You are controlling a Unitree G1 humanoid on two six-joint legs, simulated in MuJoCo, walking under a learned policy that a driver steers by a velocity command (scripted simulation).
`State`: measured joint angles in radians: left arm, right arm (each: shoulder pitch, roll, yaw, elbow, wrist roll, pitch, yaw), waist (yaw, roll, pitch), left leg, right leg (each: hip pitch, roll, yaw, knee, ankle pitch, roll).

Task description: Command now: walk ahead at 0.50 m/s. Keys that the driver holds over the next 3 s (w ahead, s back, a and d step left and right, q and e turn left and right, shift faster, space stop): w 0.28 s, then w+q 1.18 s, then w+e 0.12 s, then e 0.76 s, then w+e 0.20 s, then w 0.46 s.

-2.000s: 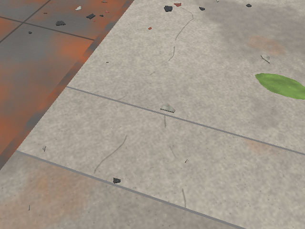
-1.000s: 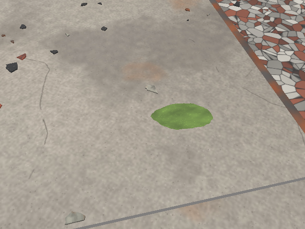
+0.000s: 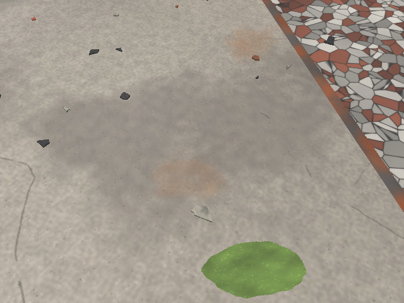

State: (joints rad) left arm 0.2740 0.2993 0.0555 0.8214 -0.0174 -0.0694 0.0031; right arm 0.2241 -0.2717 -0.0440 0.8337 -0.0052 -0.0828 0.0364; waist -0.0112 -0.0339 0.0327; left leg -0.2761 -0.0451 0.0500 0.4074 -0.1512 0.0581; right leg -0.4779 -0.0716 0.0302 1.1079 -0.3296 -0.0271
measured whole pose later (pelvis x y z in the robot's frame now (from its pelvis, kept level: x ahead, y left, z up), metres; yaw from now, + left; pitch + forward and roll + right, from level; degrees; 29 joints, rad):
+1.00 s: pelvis +0.54 +0.02 -0.02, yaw +21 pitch +0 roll -1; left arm 0.22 0.29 0.06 0.88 -0.03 -0.09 0.00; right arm 0.15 -0.29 -0.09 0.74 0.02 -0.04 0.04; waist 0.01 0.00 0.08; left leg -0.42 -0.06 0.04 0.60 -0.19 0.11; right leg -0.26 -0.05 -0.02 1.18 -0.45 0.00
